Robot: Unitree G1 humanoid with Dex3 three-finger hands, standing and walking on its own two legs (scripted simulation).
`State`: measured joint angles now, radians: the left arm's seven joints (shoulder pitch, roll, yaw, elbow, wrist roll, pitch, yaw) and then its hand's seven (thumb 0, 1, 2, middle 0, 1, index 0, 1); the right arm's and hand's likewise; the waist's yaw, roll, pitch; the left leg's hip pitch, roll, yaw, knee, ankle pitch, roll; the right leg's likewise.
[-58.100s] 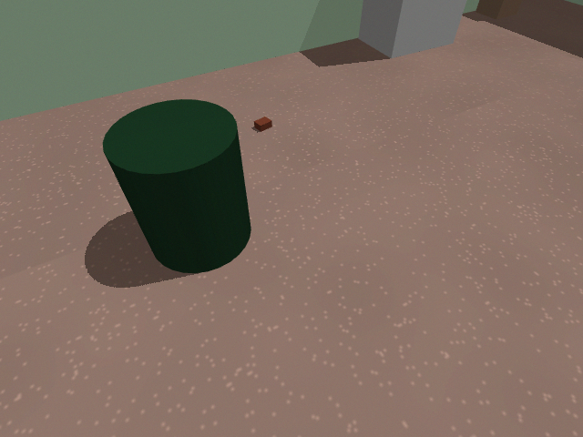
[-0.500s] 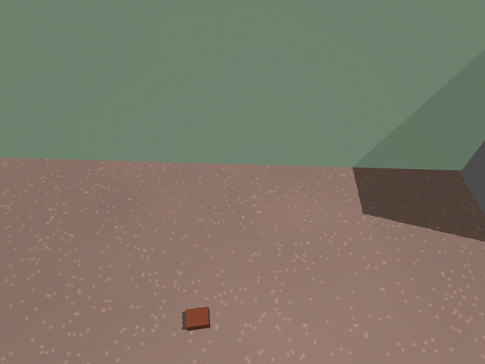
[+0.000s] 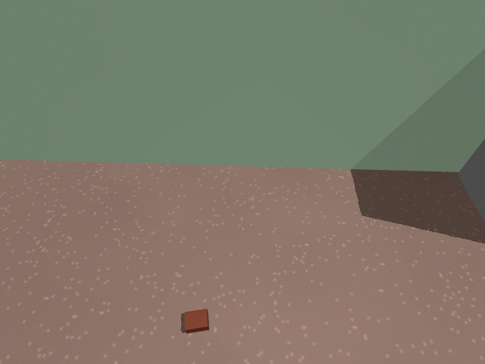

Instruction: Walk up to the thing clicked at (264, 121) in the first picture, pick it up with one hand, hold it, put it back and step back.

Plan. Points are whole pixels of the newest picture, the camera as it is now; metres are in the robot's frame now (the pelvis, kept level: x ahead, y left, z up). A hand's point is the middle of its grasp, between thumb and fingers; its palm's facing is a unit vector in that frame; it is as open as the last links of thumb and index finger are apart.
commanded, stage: stand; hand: left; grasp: from above
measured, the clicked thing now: (196, 320) +0.43 +0.21 -0.76
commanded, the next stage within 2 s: step back in 0.28 s
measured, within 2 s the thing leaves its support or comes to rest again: neither
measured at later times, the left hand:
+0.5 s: hand out of the picture +0.07 +0.28 -0.17, palm faces +0.00 -0.93 -0.37, open 7.4 cm
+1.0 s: hand out of the picture -0.02 +0.31 -0.18, palm faces -0.10 -0.92 -0.39, open 7.4 cm
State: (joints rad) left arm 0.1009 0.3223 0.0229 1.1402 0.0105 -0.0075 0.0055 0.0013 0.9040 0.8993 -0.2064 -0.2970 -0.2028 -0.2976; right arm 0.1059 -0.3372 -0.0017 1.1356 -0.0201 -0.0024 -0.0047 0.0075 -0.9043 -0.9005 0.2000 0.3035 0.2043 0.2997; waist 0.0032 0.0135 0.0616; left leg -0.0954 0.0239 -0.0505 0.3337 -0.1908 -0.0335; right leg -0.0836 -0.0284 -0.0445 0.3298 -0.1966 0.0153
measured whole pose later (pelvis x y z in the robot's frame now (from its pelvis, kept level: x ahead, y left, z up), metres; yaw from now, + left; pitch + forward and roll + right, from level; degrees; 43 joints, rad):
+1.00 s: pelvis -0.13 +0.05 -0.03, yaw -6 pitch -3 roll +0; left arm 0.15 0.38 0.07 0.90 0.01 0.05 0.01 0.00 0.90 0.90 -0.21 -0.30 -0.20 -0.30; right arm 0.09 -0.35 -0.04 0.85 -0.03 0.03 -0.01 0.01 -0.90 -0.90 0.20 0.30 0.21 0.30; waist -0.01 -0.01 0.21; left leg -0.36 0.01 0.09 0.64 -0.23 0.05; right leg -0.28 0.03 0.07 0.78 -0.46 0.00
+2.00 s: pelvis -0.43 +0.02 -0.02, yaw -3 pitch -1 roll +3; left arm 0.21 0.34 0.07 0.85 0.04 0.05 0.00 0.00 0.90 0.90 -0.21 -0.30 -0.21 -0.30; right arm 0.15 -0.42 -0.05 0.86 0.00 0.06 -0.02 0.01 -0.90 -0.90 0.20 0.30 0.20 0.30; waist 0.02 0.02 0.14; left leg -0.49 -0.12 -0.15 1.14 -0.48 0.00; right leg -0.31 -0.02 0.05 0.62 -0.28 -0.02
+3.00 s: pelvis -0.66 +0.00 -0.01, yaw +1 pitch -3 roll +1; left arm 0.26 0.40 0.06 0.97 0.02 -0.01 -0.01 0.00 0.90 0.90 -0.21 -0.30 -0.20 -0.30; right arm 0.23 -0.35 -0.06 0.97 -0.05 0.00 0.04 0.01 -0.90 -0.90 0.20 0.30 0.21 0.30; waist 0.00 -0.01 0.05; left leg -0.18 -0.01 -0.03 0.53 -0.31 0.02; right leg -0.36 -0.02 0.00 0.85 -0.49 -0.03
